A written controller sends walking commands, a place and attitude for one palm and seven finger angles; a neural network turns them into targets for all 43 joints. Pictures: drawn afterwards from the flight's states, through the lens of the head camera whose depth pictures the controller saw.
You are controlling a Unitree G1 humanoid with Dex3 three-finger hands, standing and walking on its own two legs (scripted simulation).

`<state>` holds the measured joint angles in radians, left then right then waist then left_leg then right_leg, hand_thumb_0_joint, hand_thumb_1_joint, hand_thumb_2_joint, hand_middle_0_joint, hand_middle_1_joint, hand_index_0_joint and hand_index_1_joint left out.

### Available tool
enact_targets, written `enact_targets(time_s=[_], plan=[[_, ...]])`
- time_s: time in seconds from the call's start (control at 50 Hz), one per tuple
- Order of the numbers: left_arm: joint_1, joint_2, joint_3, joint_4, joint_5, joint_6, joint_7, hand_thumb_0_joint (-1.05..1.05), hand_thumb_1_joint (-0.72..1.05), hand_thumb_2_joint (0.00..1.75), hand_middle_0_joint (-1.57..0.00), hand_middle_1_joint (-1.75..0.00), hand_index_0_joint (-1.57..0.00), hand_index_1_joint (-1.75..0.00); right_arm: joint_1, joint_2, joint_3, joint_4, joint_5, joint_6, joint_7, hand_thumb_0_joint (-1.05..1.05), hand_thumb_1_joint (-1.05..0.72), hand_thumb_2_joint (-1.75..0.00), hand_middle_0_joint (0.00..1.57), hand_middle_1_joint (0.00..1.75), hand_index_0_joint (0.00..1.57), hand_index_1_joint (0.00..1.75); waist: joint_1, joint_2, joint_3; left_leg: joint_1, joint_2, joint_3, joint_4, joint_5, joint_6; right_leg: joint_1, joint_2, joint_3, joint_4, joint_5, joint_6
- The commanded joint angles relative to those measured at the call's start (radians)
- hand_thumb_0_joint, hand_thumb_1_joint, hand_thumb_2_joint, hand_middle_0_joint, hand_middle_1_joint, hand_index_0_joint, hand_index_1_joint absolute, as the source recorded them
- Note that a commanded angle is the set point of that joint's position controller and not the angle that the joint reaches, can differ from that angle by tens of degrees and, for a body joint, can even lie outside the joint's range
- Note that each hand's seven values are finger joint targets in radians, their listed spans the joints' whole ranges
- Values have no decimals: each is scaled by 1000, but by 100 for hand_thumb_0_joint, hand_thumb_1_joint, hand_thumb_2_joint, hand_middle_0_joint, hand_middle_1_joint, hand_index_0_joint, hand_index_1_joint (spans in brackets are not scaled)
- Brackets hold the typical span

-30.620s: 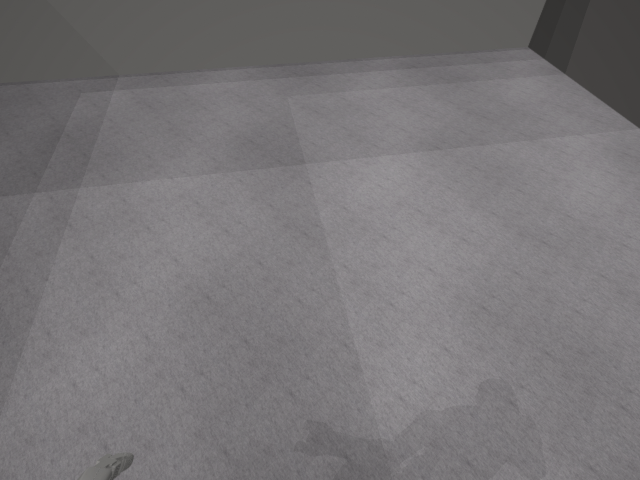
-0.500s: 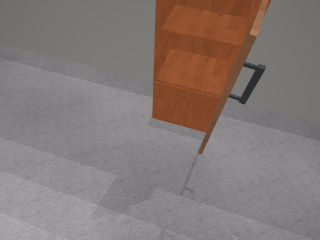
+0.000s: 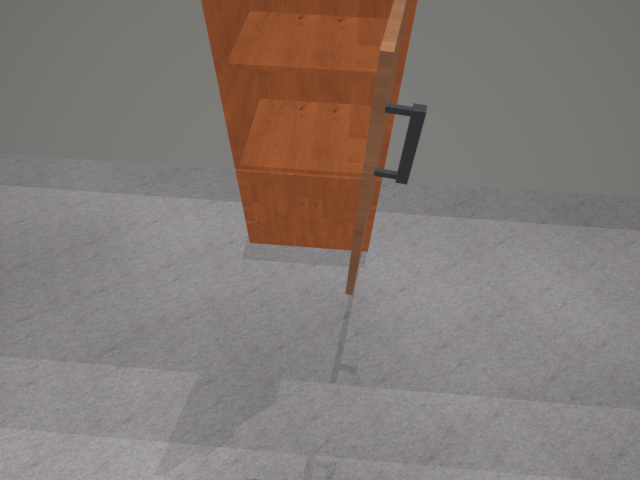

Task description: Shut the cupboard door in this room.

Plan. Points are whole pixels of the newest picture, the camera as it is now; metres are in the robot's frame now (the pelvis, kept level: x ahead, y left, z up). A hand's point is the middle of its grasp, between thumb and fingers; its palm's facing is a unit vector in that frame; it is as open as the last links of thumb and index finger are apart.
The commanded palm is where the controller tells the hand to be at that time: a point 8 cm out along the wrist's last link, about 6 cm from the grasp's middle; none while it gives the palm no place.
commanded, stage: stand and wait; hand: left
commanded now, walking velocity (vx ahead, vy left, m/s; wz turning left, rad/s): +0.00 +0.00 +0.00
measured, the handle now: (397, 145) +0.60 -0.09 +0.07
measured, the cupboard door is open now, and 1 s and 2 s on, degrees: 81 81 81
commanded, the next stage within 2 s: look at it before walking up in 0.40 s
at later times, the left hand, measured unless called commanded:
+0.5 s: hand out of the picture +0.01 +0.20 -0.17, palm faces +0.00 -0.98 -0.19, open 7.4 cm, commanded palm none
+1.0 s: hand out of the picture +0.01 +0.19 -0.17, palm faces +0.01 -0.98 -0.19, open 7.4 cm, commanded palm none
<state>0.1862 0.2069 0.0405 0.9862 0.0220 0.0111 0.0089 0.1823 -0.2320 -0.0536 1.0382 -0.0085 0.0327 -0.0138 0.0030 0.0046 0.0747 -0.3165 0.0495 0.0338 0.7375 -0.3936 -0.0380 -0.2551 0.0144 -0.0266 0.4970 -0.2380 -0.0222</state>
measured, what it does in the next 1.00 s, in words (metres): steps on the spot: left foot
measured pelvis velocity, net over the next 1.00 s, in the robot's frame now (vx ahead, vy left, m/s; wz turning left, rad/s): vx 0.01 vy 0.01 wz -0.01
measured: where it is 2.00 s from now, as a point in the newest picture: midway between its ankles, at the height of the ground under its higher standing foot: outside the picture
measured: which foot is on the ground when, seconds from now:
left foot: up 0.00-0.02, down 0.04-1.00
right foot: down 0.00-1.00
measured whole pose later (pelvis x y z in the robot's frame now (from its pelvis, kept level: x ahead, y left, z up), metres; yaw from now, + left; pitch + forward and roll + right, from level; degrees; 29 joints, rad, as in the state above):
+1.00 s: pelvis +0.01 +0.01 +0.01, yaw +0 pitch -2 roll +0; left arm 0.27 0.17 -0.01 1.15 0.01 -0.02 0.03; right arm 0.24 -0.17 -0.02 1.15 0.00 -0.02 -0.03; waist 0.00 -0.01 0.05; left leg -0.13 0.01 0.06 0.40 -0.24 0.01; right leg -0.11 -0.03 -0.02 0.38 -0.25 0.02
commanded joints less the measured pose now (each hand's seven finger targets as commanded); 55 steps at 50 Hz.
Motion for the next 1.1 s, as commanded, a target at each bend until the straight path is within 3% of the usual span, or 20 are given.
enact_targets(time_s=[0.0, 0.02, 0.04, 0.06, 0.08, 0.12, 0.16, 0.2, 0.22, 0.24, 0.28, 0.32, 0.48, 0.84, 1.08], plan=[[24, 139, 27, -22, -13, -7, 14, 0, 90, 90, -20, -30, -20, -30, 115, -35, 14, -3, 0, -49, -9, 0, -90, -90, 20, 30, 20, 30, -16, -44, -96, 202, 24, -40, -351, 200, 15, -30, -169, 148, -79, 75, -54], [47, 96, 17, -23, -19, -2, 10, 0, 90, 90, -20, -30, -20, -30, 104, -84, 8, -5, -6, -60, -12, 0, -90, -90, 20, 30, 20, 30, 3, 121, -76, 179, 141, -202, -421, 232, 62, -69, -86, 96, -20, -10, -5], [60, 70, 9, -14, -19, 0, 8, 0, 90, 90, -20, -30, -20, -30, 66, -124, 4, -18, -9, -58, -14, 0, -90, -90, 20, 30, 20, 30, 21, 206, -48, 88, 234, -291, -494, 188, 120, -28, -50, 30, 13, -83, 27], [56, 71, 6, -3, -13, -1, 5, 0, 90, 90, -20, -30, -20, -30, 25, -129, 6, -27, -8, -55, -18, 0, -90, -90, 20, 30, 20, 30, 37, 165, 2, -8, 251, -306, -534, 128, 147, 23, -48, 19, 43, -93, 36], [41, 66, 4, 13, -6, 5, 6, 0, 90, 90, -20, -30, -20, -30, 14, -108, 10, -13, -7, -60, -21, 0, -90, -90, 20, 30, 20, 30, 31, 243, 14, -8, 219, -281, -569, 135, 145, 29, -59, 14, 75, -107, 41], [47, 66, -4, 35, -6, 4, 4, 0, 90, 90, -20, -30, -20, -30, 37, -75, 18, 2, -5, -64, -30, 0, -90, -90, 20, 30, 20, 30, 31, 210, 23, 37, 181, -209, -522, 301, 138, 25, -68, 24, 80, -94, 36], [76, 59, -12, 64, -11, -9, 5, 0, 90, 90, -20, -30, -20, -30, 66, -58, 20, 25, 0, -70, -35, 0, -90, -90, 20, 30, 20, 30, 31, 134, -33, 156, 147, -141, -434, 511, 121, 33, -79, 24, -9, -24, 33], [104, 61, -16, 90, -15, -22, 12, 0, 90, 90, -20, -30, -20, -30, 102, -43, 18, 40, 5, -74, -37, 0, -90, -90, 20, 30, 20, 30, 18, 71, -94, 215, 109, -95, -363, 586, 90, 94, -104, 39, -103, 168, 28], [111, 66, -18, 97, -16, -25, 15, 0, 90, 90, -20, -30, -20, -30, 116, -37, 17, 48, 6, -75, -35, 0, -90, -90, 20, 30, 20, 30, 9, 46, -112, 222, 93, -79, -354, 564, 73, 119, -124, 48, -108, 241, 22], [106, 69, -21, 102, -16, -25, 18, 0, 90, 90, -20, -30, -20, -30, 127, -33, 16, 51, 8, -74, -33, 0, -90, -90, 20, 30, 20, 30, 1, 44, -105, 209, 88, -76, -369, 513, 63, 128, -134, 42, -110, 236, 22], [107, 63, -22, 111, -14, -24, 22, 0, 90, 90, -20, -30, -20, -30, 127, -33, 14, 60, 6, -73, -32, 0, -90, -90, 20, 30, 20, 30, 1, -5, -98, 213, 81, -72, -358, 578, 57, 139, -131, 34, -93, 296, 24], [115, 54, -27, 120, -16, -24, 24, 0, 90, 90, -20, -30, -20, -30, 130, -35, 15, 67, 7, -72, -33, 0, -90, -90, 20, 30, 20, 30, -2, -33, -89, 231, 80, -66, -361, 535, 59, 122, -132, 36, -105, 272, 25], [141, 44, -34, 142, -13, -23, 28, 0, 90, 90, -20, -30, -20, -30, 127, -19, 22, 87, 8, -65, -28, 0, -90, -90, 20, 30, 20, 30, -1, -26, 4, 182, 67, -62, -414, 335, 63, 93, -134, 51, -158, 154, 28], [151, 64, -28, 140, -12, -36, 28, 0, 90, 90, -20, -30, -20, -30, 112, -42, 17, 85, 6, -68, -27, 0, -90, -90, 20, 30, 20, 30, -2, -3, 9, 187, 63, -61, -413, 301, 63, 85, -134, 63, -180, 148, 16], [97, 128, -15, 118, -11, -44, 23, 0, 90, 90, -20, -30, -20, -30, 68, -103, 9, 68, 5, -72, -25, 0, -90, -90, 20, 30, 20, 30, -1, -19, -10, 195, 72, -67, -416, 328, 64, 108, -140, 69, -184, 185, 7]])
